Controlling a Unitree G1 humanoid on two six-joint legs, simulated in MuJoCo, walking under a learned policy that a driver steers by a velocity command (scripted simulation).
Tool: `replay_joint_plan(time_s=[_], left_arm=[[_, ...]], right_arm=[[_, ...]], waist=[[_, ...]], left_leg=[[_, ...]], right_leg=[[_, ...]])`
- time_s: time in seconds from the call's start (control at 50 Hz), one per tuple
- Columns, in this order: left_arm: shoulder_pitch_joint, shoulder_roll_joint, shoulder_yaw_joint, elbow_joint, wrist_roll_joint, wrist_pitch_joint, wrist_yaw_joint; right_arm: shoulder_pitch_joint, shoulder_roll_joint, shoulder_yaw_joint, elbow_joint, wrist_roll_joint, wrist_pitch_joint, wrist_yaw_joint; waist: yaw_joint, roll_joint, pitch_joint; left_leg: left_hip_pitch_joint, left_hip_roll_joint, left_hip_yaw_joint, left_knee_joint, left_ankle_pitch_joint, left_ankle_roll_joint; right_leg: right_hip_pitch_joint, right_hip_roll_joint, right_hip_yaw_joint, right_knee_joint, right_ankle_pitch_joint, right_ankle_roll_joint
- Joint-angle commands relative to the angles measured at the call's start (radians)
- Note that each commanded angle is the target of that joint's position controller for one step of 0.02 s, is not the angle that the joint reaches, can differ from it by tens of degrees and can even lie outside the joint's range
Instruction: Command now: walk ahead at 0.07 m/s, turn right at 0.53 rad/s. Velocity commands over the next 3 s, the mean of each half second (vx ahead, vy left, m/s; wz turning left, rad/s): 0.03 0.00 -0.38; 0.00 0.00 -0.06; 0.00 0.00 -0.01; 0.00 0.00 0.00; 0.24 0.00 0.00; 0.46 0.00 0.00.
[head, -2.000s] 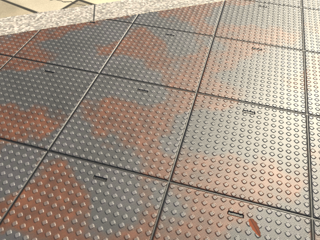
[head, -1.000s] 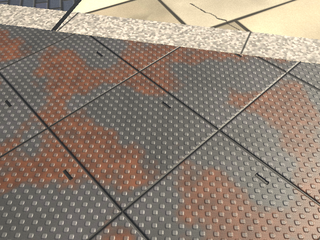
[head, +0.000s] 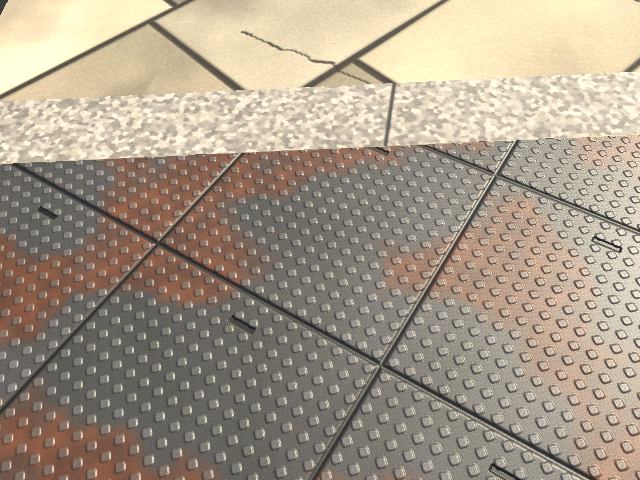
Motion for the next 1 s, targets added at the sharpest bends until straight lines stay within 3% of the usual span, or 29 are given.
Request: replay_joint_plan(time_s=[0.02,0.08,0.14,0.18,0.2,0.22,0.24,0.26,0.28,0.3,0.32,0.34,0.42,0.46,0.5,0.52,0.54,0.56,0.58,0.6,0.62,0.68,0.84,1.0], left_arm=[[-0.040,0.168,0.049,-0.091,-0.009,0.005,0.025],[-0.039,0.166,0.050,-0.100,-0.008,0.022,0.032],[-0.016,0.161,0.051,-0.104,-0.008,0.033,0.030],[-0.031,0.151,0.047,-0.110,-0.016,0.042,0.031],[-0.016,0.131,0.040,-0.109,-0.020,0.045,0.033],[0.028,0.081,0.025,-0.107,-0.014,0.044,0.031],[0.007,0.083,0.028,-0.144,-0.021,0.032,0.028],[0.009,0.161,0.051,-0.128,0.002,0.017,0.026],[0.029,0.182,0.063,-0.101,-0.007,0.018,0.023],[0.056,0.159,0.061,-0.071,-0.010,0.030,0.027],[0.063,0.135,0.055,-0.063,-0.005,0.040,0.031],[0.062,0.100,0.045,-0.059,-0.007,0.045,0.031],[-0.016,0.023,0.008,-0.086,-0.009,0.042,0.021],[-0.040,0.030,0.007,-0.093,-0.016,0.039,0.015],[0.007,0.042,0.013,-0.066,-0.018,0.036,0.011],[0.018,0.048,0.013,-0.057,-0.010,0.034,0.010],[0.026,0.082,0.016,-0.064,0.001,0.034,0.015],[0.043,0.156,0.028,-0.068,0.012,0.037,0.026],[0.003,0.107,0.017,-0.046,0.018,0.035,0.018],[-0.027,0.048,0.004,-0.064,0.019,0.028,0.008],[-0.018,0.035,0.000,-0.052,0.026,0.021,0.007],[-0.003,0.051,-0.002,-0.038,0.016,0.003,0.009],[0.013,0.027,-0.012,-0.010,0.012,-0.006,0.015],[0.037,0.014,-0.013,0.041,0.008,-0.012,0.017]], right_arm=[[0.093,-0.076,-0.025,-0.030,0.001,0.007,-0.006],[0.048,-0.073,-0.026,-0.046,0.007,-0.001,0.002],[0.038,-0.079,-0.031,-0.053,0.016,-0.020,0.014],[0.088,-0.080,-0.037,-0.038,0.020,-0.031,0.024],[0.115,-0.096,-0.044,-0.030,0.015,-0.034,0.027],[0.125,-0.159,-0.057,-0.041,-0.008,-0.031,0.025],[0.100,-0.227,-0.075,-0.032,-0.040,-0.019,0.027],[0.070,-0.172,-0.065,-0.061,-0.045,-0.022,0.027],[0.036,-0.137,-0.054,-0.074,-0.030,-0.023,0.023],[0.003,-0.115,-0.047,-0.078,-0.012,-0.023,0.022],[-0.005,-0.099,-0.042,-0.076,0.005,-0.022,0.022],[-0.001,-0.086,-0.034,-0.071,0.009,-0.019,0.022],[0.017,-0.077,-0.031,-0.053,0.004,-0.001,0.023],[0.061,-0.109,-0.039,-0.038,0.008,0.008,0.025],[0.058,-0.112,-0.036,-0.031,0.022,0.011,0.028],[0.087,-0.098,-0.031,-0.018,0.029,0.006,0.030],[0.117,-0.085,-0.024,-0.010,0.020,-0.007,0.034],[0.134,-0.054,-0.012,-0.022,-0.011,-0.025,0.046],[0.120,-0.017,-0.002,-0.020,-0.015,-0.033,0.047],[0.064,-0.059,-0.009,-0.013,-0.018,-0.033,0.044],[0.036,-0.061,-0.012,-0.010,-0.014,-0.030,0.043],[0.051,-0.053,-0.014,0.005,-0.006,-0.014,0.033],[0.080,-0.043,-0.018,0.070,0.000,-0.011,0.022],[0.097,-0.046,-0.022,0.134,0.005,-0.007,0.011]], waist=[[-0.036,-0.117,-0.217],[-0.016,-0.152,-0.182],[-0.001,-0.175,-0.177],[-0.033,-0.180,-0.178],[-0.044,-0.164,-0.178],[-0.022,-0.022,-0.195],[0.012,0.281,-0.119],[-0.016,0.232,-0.130],[-0.004,0.152,-0.128],[0.012,0.105,-0.117],[0.007,0.104,-0.108],[0.005,0.105,-0.104],[-0.029,0.180,-0.127],[-0.059,0.217,-0.134],[-0.032,0.200,-0.125],[-0.027,0.177,-0.113],[-0.036,0.128,-0.135],[-0.073,-0.049,-0.183],[-0.088,-0.189,-0.176],[-0.052,-0.132,-0.130],[-0.040,-0.113,-0.113],[-0.043,-0.101,-0.049],[-0.041,-0.043,-0.040],[-0.040,-0.021,-0.049]], left_leg=[[0.095,-0.018,0.000,-0.078,0.086,-0.012],[0.122,-0.033,-0.006,-0.184,0.099,-0.009],[0.172,-0.051,-0.005,-0.310,0.069,0.009],[0.271,-0.053,0.018,-0.490,0.139,0.036],[0.362,-0.015,0.012,-0.595,0.213,0.058],[0.465,0.173,-0.142,-0.654,0.247,0.126],[0.437,0.323,-0.368,-0.708,0.409,0.280],[0.402,0.379,-0.428,-0.709,0.457,0.349],[0.393,0.331,-0.341,-0.684,0.479,0.324],[0.395,0.266,-0.250,-0.660,0.482,0.279],[0.409,0.242,-0.211,-0.648,0.502,0.263],[0.404,0.218,-0.167,-0.643,0.540,0.260],[0.442,0.157,-0.070,-0.623,0.546,0.250],[0.459,0.178,-0.098,-0.612,0.547,0.269],[0.439,0.174,-0.102,-0.584,0.530,0.254],[0.409,0.160,-0.099,-0.579,0.504,0.221],[0.348,0.147,-0.091,-0.566,0.432,0.164],[0.280,0.078,-0.013,-0.484,0.305,0.106],[0.340,0.030,0.056,-0.526,0.155,0.053],[0.369,0.025,0.060,-0.517,0.183,0.025],[0.374,0.020,0.067,-0.515,0.210,0.022],[0.380,0.024,0.059,-0.518,0.244,0.031],[0.405,0.025,0.059,-0.527,0.260,0.023],[0.422,0.028,0.058,-0.526,0.288,0.022]], right_leg=[[0.111,-0.233,0.285,-0.141,-0.025,-0.154],[0.096,-0.216,0.334,-0.150,-0.194,-0.133],[0.145,-0.221,0.396,-0.120,-0.169,-0.125],[0.156,-0.205,0.406,-0.074,-0.125,-0.098],[0.123,-0.172,0.380,-0.030,-0.140,-0.065],[0.027,-0.099,0.284,0.125,-0.317,-0.008],[-0.149,0.057,0.061,0.295,-0.489,0.049],[-0.158,0.013,0.084,0.533,-0.536,0.091],[-0.152,0.008,0.096,0.637,-0.486,0.105],[-0.145,0.001,0.085,0.685,-0.443,0.125],[-0.159,-0.003,0.083,0.725,-0.404,0.142],[-0.142,-0.004,0.073,0.730,-0.385,0.154],[0.001,-0.072,-0.032,0.395,-0.363,0.174],[0.079,-0.079,-0.070,0.242,-0.369,0.169],[0.187,-0.070,-0.096,0.001,-0.193,0.142],[0.256,-0.075,-0.081,-0.118,-0.082,0.117],[0.361,-0.136,-0.003,-0.117,0.023,0.085],[0.446,-0.256,0.103,-0.035,0.270,0.034],[0.301,-0.268,0.112,-0.037,0.120,-0.032],[0.251,-0.227,0.097,-0.057,-0.019,-0.021],[0.229,-0.203,0.081,-0.062,-0.092,0.005],[0.172,-0.179,0.064,-0.062,-0.118,0.033],[0.163,-0.161,0.052,-0.053,-0.132,0.036],[0.176,-0.142,0.027,-0.042,-0.095,0.041]])
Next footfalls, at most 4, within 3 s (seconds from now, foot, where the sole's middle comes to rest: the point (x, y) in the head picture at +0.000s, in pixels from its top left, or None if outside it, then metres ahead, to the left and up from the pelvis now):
0.22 left None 0.12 0.16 -0.77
0.54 right None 0.03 -0.10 -0.77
2.74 right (436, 469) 0.44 -0.16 -0.77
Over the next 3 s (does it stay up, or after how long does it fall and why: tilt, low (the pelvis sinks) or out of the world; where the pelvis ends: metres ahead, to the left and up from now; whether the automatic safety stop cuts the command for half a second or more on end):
stays up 0.41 -0.07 0.01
